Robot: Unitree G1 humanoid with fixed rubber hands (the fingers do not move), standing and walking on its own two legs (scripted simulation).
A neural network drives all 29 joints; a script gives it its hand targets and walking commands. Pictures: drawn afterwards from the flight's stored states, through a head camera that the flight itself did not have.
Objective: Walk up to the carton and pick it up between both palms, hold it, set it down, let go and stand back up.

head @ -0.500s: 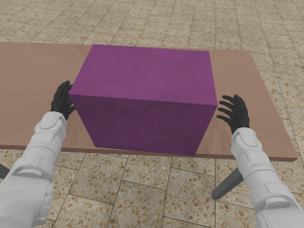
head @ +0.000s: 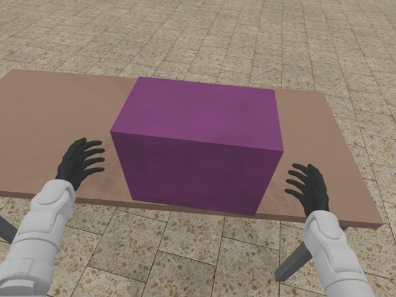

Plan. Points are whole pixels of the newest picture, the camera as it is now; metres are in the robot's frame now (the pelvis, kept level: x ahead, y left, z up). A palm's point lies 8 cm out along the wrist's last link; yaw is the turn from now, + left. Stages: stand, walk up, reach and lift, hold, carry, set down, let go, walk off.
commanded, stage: set down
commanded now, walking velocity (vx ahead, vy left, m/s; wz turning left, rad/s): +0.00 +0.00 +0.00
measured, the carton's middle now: (198, 148) +0.44 +0.02 +0.05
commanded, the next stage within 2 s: none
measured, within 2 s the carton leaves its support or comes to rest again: neither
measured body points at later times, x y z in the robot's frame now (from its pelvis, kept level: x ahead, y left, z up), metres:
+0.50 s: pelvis +0.00 +0.01 +0.00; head -0.01 +0.03 +0.45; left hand +0.30 +0.28 +0.05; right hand +0.27 -0.22 +0.06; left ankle +0.00 +0.13 -0.74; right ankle +0.03 -0.11 -0.74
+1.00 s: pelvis +0.00 +0.01 +0.00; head -0.02 +0.01 +0.45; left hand +0.22 +0.27 +0.04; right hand +0.20 -0.22 +0.04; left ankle +0.00 +0.13 -0.74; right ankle +0.03 -0.11 -0.74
